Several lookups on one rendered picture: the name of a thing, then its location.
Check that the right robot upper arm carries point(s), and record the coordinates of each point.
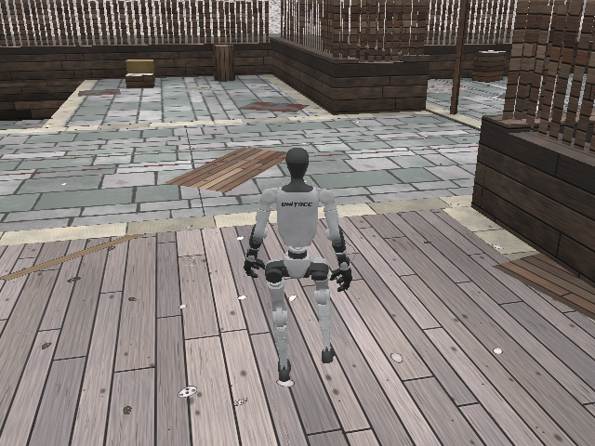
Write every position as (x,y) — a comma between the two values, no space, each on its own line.
(327,197)

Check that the right robot hand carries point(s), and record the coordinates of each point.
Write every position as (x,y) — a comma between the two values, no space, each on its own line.
(346,278)

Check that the left robot forearm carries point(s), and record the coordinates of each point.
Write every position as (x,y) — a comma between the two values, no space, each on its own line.
(253,247)

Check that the robot left foot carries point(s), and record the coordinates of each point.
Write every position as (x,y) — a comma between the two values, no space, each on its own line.
(284,374)

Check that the right robot forearm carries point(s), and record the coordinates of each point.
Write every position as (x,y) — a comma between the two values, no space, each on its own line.
(341,251)

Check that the left robot hand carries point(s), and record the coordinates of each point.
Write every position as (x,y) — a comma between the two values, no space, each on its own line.
(255,265)

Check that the left robot shin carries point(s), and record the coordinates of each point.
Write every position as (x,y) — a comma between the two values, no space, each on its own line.
(280,337)

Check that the left robot upper arm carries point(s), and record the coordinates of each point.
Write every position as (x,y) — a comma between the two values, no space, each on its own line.
(268,197)

